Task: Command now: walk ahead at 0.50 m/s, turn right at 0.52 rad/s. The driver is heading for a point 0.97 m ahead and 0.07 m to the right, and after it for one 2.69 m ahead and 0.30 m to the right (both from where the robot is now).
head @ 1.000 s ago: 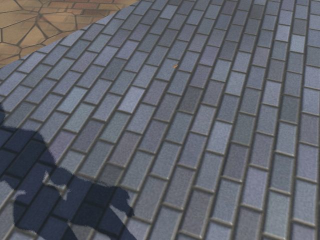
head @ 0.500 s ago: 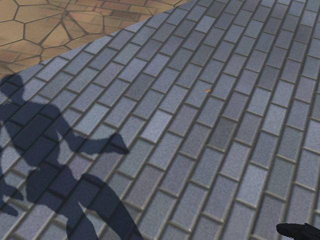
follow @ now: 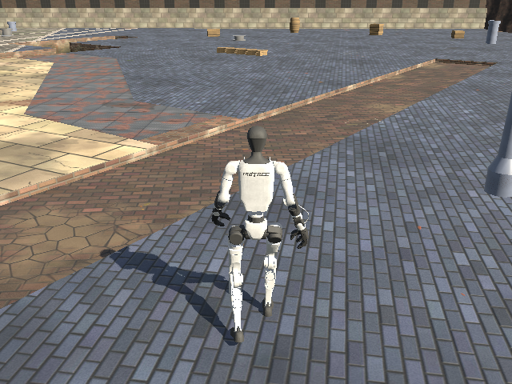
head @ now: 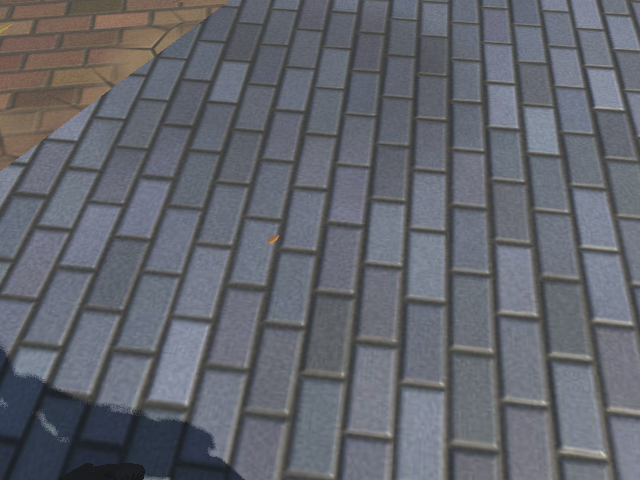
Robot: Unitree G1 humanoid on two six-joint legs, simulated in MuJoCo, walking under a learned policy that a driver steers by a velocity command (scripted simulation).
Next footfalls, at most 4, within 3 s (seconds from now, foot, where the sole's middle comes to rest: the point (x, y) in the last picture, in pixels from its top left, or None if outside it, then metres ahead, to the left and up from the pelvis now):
0.44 left None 0.44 0.09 -0.75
0.96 right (431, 382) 0.63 -0.23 -0.75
1.50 left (340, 259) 0.97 -0.05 -0.75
1.98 right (401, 169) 1.27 -0.24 -0.75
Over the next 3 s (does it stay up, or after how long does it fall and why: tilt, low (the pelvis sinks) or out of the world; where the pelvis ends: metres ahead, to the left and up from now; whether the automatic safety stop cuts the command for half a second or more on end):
stays up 1.62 -0.08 0.01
